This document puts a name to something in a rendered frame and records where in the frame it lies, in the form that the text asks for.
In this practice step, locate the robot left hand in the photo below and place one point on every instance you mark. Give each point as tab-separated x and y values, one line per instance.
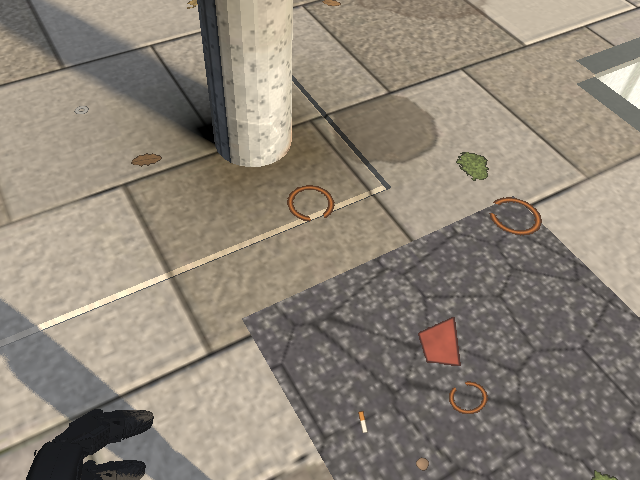
62	459

